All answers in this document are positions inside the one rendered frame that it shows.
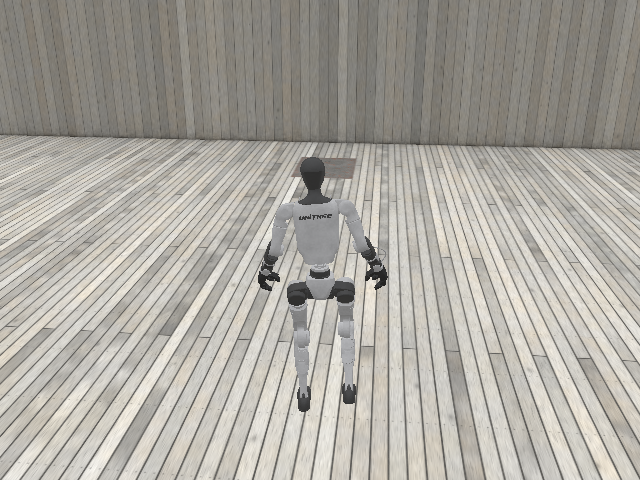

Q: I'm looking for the right robot forearm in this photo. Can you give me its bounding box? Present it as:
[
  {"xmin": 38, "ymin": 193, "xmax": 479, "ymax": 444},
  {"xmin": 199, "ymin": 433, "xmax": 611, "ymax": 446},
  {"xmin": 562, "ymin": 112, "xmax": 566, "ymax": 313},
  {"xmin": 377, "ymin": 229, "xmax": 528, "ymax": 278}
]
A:
[{"xmin": 361, "ymin": 236, "xmax": 383, "ymax": 272}]

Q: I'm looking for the left robot forearm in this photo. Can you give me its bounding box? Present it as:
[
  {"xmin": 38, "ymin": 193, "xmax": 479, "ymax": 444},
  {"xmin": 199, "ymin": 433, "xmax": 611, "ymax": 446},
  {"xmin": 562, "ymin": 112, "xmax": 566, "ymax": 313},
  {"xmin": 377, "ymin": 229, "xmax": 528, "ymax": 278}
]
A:
[{"xmin": 260, "ymin": 241, "xmax": 278, "ymax": 276}]

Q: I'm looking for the right robot hand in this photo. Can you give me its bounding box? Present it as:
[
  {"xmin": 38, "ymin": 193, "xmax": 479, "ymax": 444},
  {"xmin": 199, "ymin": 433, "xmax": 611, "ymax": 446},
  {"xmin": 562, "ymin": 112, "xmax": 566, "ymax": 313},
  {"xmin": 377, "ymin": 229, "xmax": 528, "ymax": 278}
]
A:
[{"xmin": 365, "ymin": 265, "xmax": 388, "ymax": 290}]

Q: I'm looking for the left robot foot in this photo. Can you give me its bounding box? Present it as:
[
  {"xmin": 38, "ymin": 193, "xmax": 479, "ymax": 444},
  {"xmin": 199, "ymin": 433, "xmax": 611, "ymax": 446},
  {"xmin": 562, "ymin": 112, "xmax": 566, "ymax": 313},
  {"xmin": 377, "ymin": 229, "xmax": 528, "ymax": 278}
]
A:
[{"xmin": 297, "ymin": 386, "xmax": 311, "ymax": 412}]

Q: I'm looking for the robot right upper arm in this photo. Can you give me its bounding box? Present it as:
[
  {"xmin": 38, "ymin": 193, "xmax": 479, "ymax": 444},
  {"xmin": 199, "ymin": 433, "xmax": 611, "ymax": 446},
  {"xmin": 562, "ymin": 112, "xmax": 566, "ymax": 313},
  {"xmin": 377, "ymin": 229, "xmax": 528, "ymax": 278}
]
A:
[{"xmin": 335, "ymin": 199, "xmax": 370, "ymax": 253}]

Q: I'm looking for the left robot hand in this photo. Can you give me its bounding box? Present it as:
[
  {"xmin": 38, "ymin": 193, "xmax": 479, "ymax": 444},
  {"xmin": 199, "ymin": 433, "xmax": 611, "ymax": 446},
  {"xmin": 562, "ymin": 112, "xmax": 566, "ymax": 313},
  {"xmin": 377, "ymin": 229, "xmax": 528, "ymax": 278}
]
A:
[{"xmin": 258, "ymin": 271, "xmax": 280, "ymax": 291}]

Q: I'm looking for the robot left upper arm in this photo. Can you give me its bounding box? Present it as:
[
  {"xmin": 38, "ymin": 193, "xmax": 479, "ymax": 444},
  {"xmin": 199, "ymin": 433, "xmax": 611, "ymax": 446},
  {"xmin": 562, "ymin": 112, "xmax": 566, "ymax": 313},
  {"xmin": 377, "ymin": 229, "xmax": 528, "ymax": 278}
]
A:
[{"xmin": 268, "ymin": 202, "xmax": 295, "ymax": 257}]

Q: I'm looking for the right robot thigh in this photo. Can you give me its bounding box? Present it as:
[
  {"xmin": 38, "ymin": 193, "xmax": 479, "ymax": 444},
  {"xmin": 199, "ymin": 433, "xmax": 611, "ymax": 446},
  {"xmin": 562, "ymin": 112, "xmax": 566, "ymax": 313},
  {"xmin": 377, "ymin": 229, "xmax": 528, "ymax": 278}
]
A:
[{"xmin": 334, "ymin": 277, "xmax": 355, "ymax": 338}]

